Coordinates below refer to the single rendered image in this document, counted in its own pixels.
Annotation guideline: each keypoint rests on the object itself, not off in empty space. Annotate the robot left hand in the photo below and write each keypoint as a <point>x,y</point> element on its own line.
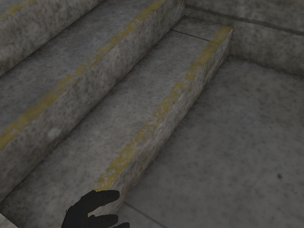
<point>77,214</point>

